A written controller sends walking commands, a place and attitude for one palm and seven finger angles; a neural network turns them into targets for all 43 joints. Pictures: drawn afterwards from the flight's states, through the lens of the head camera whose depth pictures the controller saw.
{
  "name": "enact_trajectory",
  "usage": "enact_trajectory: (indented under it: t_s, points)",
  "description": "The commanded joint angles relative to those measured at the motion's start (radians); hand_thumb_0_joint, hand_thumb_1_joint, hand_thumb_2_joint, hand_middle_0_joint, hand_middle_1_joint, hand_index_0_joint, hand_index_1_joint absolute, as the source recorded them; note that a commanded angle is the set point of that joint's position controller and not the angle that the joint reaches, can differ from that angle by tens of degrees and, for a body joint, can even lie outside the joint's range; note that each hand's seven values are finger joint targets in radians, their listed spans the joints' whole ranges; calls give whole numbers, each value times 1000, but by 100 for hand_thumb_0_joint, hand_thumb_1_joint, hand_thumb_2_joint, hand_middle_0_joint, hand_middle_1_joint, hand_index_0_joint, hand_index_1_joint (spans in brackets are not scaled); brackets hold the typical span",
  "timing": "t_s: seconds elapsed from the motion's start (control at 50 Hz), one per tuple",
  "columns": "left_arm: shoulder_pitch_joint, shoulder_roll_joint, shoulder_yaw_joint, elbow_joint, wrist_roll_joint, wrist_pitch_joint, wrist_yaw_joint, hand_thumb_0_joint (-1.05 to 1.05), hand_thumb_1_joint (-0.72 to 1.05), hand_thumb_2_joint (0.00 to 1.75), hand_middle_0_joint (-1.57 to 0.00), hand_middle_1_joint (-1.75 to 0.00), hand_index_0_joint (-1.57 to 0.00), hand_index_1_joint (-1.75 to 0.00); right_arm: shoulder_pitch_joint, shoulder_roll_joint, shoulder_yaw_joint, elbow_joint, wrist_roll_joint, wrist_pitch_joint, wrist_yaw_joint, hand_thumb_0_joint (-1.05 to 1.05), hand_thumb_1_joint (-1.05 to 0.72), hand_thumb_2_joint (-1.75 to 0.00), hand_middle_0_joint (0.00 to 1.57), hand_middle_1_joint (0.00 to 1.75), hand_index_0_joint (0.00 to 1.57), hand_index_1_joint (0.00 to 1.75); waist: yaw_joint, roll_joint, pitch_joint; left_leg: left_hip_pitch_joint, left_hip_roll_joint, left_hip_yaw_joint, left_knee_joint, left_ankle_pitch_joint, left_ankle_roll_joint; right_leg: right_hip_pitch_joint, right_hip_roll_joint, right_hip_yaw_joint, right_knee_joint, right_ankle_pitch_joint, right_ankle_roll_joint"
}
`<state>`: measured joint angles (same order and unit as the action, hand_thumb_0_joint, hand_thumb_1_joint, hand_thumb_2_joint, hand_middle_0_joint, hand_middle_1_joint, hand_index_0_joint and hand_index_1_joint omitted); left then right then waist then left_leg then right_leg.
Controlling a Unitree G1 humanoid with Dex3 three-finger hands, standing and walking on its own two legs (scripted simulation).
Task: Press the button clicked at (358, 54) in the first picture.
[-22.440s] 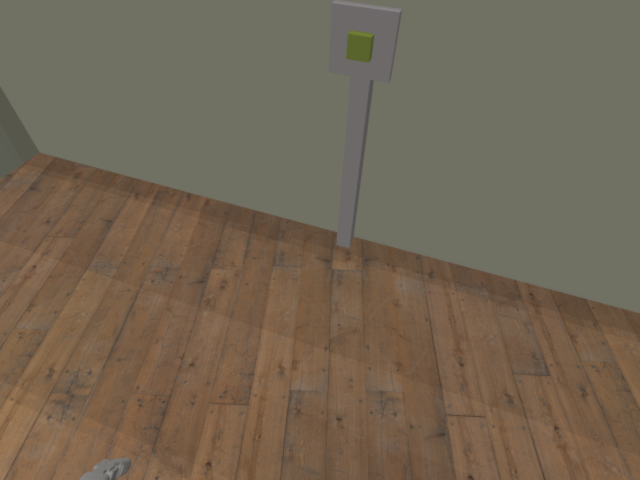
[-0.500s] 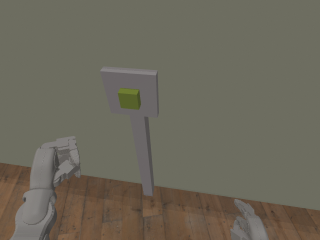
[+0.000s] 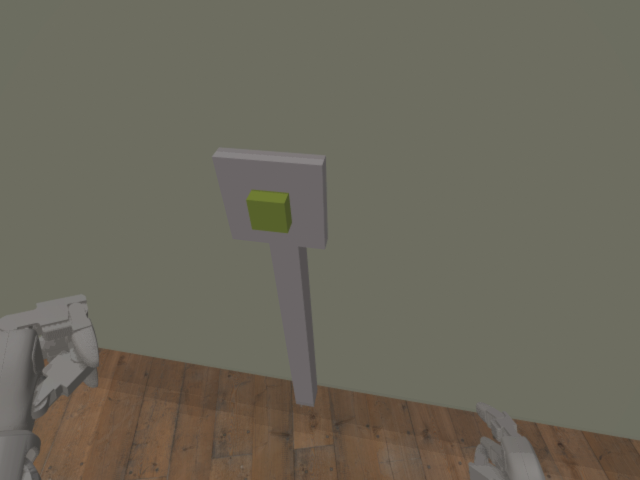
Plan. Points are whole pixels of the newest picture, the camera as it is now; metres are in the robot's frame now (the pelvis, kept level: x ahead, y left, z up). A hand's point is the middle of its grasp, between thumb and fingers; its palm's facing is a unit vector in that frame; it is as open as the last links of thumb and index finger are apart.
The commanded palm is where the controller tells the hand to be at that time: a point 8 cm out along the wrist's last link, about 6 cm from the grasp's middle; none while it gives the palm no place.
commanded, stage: draw the hand back to the body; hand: left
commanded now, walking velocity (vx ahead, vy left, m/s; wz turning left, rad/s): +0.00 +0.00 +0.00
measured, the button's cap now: (270, 210) +0.51 +0.16 +0.07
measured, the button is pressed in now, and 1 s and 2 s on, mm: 0 0 0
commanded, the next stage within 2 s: step back with the hand held close in 0.16 s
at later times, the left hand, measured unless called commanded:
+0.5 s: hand (106, 354) +0.18 +0.24 +0.15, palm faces +0.33 -0.84 -0.44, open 3.1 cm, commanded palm +0.11 +0.28 +0.17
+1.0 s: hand (35, 442) +0.10 +0.25 +0.15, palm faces +0.37 -0.82 -0.43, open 3.1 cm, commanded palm +0.04 +0.30 +0.17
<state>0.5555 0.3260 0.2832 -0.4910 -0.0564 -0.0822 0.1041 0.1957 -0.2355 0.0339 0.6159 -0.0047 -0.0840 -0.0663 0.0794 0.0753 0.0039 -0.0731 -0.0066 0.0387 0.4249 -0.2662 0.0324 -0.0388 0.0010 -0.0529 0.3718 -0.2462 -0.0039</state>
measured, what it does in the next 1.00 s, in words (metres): shifts its weight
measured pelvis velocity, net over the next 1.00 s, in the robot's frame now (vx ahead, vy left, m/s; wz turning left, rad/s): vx -0.09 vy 0.02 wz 0.00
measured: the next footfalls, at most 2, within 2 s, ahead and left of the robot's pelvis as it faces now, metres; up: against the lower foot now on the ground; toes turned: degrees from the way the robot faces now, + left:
right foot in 1.40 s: -0.25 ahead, -0.11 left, +0.00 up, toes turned -1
left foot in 1.70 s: -0.09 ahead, +0.10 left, +0.00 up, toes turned -2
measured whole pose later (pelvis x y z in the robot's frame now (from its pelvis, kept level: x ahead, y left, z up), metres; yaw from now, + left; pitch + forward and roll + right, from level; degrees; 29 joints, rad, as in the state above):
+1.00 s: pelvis -0.09 +0.02 -0.02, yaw +0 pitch +0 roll -2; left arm 0.61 0.37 0.34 -0.61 -0.02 -0.21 0.14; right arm 0.20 -0.22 0.01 0.54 0.00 -0.03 -0.07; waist 0.02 0.01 0.01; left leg -0.42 -0.02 0.02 0.65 -0.30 0.05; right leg -0.36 -0.01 -0.06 0.53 -0.17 0.01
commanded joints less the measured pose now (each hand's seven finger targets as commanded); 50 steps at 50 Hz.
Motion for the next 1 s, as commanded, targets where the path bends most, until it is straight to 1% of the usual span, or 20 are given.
enact_trajectory:
  t_s: [0.0, 0.04, 0.12, 0.24, 0.26, 0.28, 0.3, 0.34, 0.38, 0.44, 0.46, 0.54, 0.58, 0.66, 0.76, 0.82, 0.86, 0.92, 0.96, 0.98]
  points:
    - [-108, 138, 86, -168, 2, -53, 20, 0, 90, 90, -130, -150, -130, -150, -131, -90, -39, -163, -2, -60, -18, 0, -90, -90, 20, 30, 20, 30, -17, -56, 9, 1, 24, -49, -69, 219, -5, -78, 2, 27, -61, 153, -18]
    - [-111, 157, 100, -182, 3, -56, 23, 0, 90, 90, -130, -150, -130, -150, -132, -91, -39, -162, -4, -61, -20, 0, -90, -90, 20, 30, 20, 30, -12, -50, -24, 11, 23, -50, -67, 221, -6, -62, 2, 31, -64, 154, -20]
    - [-112, 156, 101, -225, 5, -60, 28, 0, 90, 90, -130, -150, -130, -150, -136, -83, -34, -164, -5, -71, -22, 0, -90, -90, 20, 30, 20, 30, -7, 21, -61, 19, 19, -52, -60, 261, -11, -34, -3, 34, -47, 196, -23]
    - [-80, 150, 105, -187, 2, -52, 26, 0, 90, 90, -130, -150, -130, -150, -138, -83, -33, -159, -7, -76, -19, 0, -90, -90, 20, 30, 20, 30, -4, -17, -6, -3, 24, -54, -72, 249, -16, -48, 5, 26, -62, 182, -23]
    - [-155, 136, 78, -163, 3, -50, 25, 0, 90, 90, -130, -150, -130, -150, -137, -86, -31, -150, -7, -72, -20, 0, -90, -90, 20, 30, 20, 30, -22, -50, 21, -10, 23, -54, -77, 221, -13, -68, 4, 29, -67, 161, -20]
    - [-234, 264, 221, -222, -2, -89, 28, 0, 90, 90, -130, -150, -130, -150, -124, -111, -41, -192, 2, -43, -16, 0, -90, -90, 20, 30, 20, 30, -56, -82, 81, -99, 44, -79, -47, 144, 13, -169, -45, 122, -123, 156, -12]
    - [-126, 183, 162, -130, 1, -92, 18, 0, 90, 90, -130, -150, -130, -150, -121, -97, -45, -172, -4, -25, -16, 0, -90, -90, 20, 30, 20, 30, -62, -123, 70, -93, 40, -87, -29, 139, 13, -182, -65, 123, -133, 142, -16]
    - [-75, 166, 141, -147, 7, -99, 13, 0, 90, 90, -130, -150, -130, -150, -132, -103, -50, -185, -7, -3, -10, 0, -90, -90, 20, 30, 20, 30, -62, -85, 35, -80, 39, -79, -23, 189, 11, -178, -74, 113, -122, 187, -17]
    - [-21, 155, 128, -167, 8, -110, 11, 0, 90, 90, -130, -150, -130, -150, -126, -107, -55, -190, -8, 14, -7, 0, -90, -90, 20, 30, 20, 30, -66, -43, -39, -86, 48, -79, -20, 256, 10, -138, -76, 93, -79, 240, -13]
    - [35, 177, 148, -236, 5, -119, 15, 0, 90, 90, -130, -150, -130, -150, -125, -112, -65, -210, -4, 31, -8, 0, -90, -90, 20, 30, 20, 30, -64, -5, -142, -76, 61, -82, -11, 387, 7, -87, -69, 68, -14, 339, -7]
    - [60, 193, 166, -252, 3, -121, 19, 0, 90, 90, -130, -150, -130, -150, -122, -107, -69, -220, 0, 37, -8, 0, -90, -90, 20, 30, 20, 30, -63, -24, -178, -68, 67, -81, -1, 424, 7, -78, -65, 66, 6, 370, -3]
    - [97, 242, 221, -308, -4, -129, 32, 0, 90, 90, -130, -150, -130, -150, -124, -104, -80, -242, 6, 52, -16, 0, -90, -90, 20, 30, 20, 30, -60, -36, -228, -96, 78, -88, 13, 480, 5, -64, -59, 60, 61, 427, 5]
    - [113, 230, 219, -302, -6, -132, 34, 0, 90, 90, -130, -150, -130, -150, -116, -102, -83, -248, 10, 57, -18, 0, -90, -90, 20, 30, 20, 30, -63, -45, -207, -127, 87, -97, 5, 463, 4, -77, -54, 61, 79, 399, 6]
    - [106, 212, 201, -280, -1, -139, 35, 0, 90, 90, -130, -150, -130, -150, -115, -109, -86, -243, 10, 51, -23, 0, -90, -90, 20, 30, 20, 30, -67, -9, -148, -200, 110, -120, -34, 366, 14, -113, -38, 58, 103, 278, 11]
    - [64, 191, 182, -269, 20, -155, 38, 0, 90, 90, -130, -150, -130, -150, -112, -125, -84, -247, 7, 26, -26, 0, -90, -90, 20, 30, 20, 30, -70, 27, -64, -465, 153, -175, -137, -49, 55, -34, -19, 75, 191, 122, 11]
    - [43, 197, 193, -274, 35, -168, 45, 0, 90, 90, -130, -150, -130, -150, -102, -124, -85, -252, 7, 12, -26, 0, -90, -90, 20, 30, 20, 30, -74, -32, -42, -575, 142, -183, -130, -258, 68, -11, -30, 110, 179, 64, 8]
    - [28, 206, 197, -296, 39, -177, 49, 0, 90, 90, -130, -150, -130, -150, -92, -120, -86, -248, 4, 6, -26, 0, -90, -90, 20, 30, 20, 30, -79, -82, -45, -535, 102, -161, -53, -271, 57, -87, -65, 162, 93, -21, -7]
    - [10, 212, 182, -325, 35, -193, 64, 0, 90, 90, -130, -150, -130, -150, -67, -111, -87, -226, 1, -3, -22, 0, -90, -90, 20, 30, 20, 30, -90, -152, -54, -305, 26, -99, 186, -190, 9, -373, -172, 254, -86, -246, -68]
    - [-2, 222, 181, -345, 30, -199, 80, 0, 90, 90, -130, -150, -130, -150, -61, -97, -80, -206, -4, -5, -23, 0, -90, -90, 20, 30, 20, 30, -96, -171, -75, -192, 13, -83, 269, -125, -7, -477, -220, 241, -115, -251, -92]
    - [-5, 216, 174, -347, 31, -200, 84, 0, 90, 90, -130, -150, -130, -150, -59, -100, -78, -203, -4, -6, -24, 0, -90, -90, 20, 30, 20, 30, -101, -157, -74, -170, 19, -96, 242, -108, -6, -495, -209, 212, -91, -223, -86]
